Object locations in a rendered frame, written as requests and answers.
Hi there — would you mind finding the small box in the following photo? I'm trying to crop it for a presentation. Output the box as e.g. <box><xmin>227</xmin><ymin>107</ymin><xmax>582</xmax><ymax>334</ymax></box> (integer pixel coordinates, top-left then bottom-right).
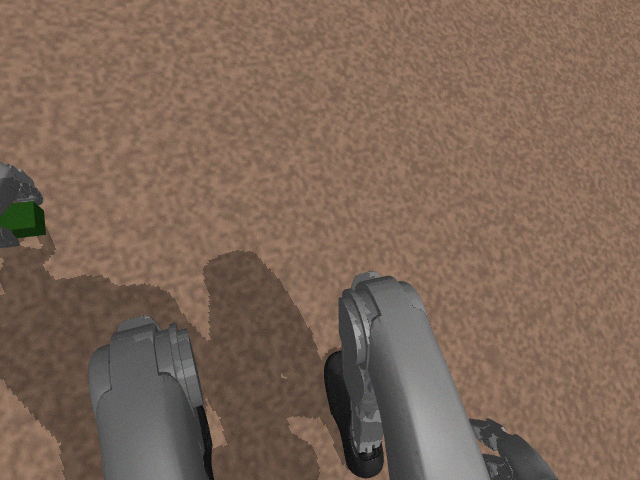
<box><xmin>0</xmin><ymin>201</ymin><xmax>46</xmax><ymax>238</ymax></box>

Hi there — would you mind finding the right robot foot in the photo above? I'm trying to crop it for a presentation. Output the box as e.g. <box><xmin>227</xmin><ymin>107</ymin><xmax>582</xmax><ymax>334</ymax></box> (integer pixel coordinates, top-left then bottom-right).
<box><xmin>324</xmin><ymin>351</ymin><xmax>384</xmax><ymax>478</ymax></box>

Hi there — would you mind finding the left robot foot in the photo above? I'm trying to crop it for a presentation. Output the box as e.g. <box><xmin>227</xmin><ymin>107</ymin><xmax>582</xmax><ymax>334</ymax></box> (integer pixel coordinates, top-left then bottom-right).
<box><xmin>197</xmin><ymin>405</ymin><xmax>214</xmax><ymax>480</ymax></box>

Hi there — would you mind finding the right robot hand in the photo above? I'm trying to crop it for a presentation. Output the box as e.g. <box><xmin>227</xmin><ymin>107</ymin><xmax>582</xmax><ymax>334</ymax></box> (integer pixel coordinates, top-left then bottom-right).
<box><xmin>469</xmin><ymin>418</ymin><xmax>559</xmax><ymax>480</ymax></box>

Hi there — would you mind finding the left robot hand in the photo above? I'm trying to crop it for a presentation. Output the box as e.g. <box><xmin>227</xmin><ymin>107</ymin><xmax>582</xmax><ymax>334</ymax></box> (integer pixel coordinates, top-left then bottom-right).
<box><xmin>0</xmin><ymin>162</ymin><xmax>43</xmax><ymax>248</ymax></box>

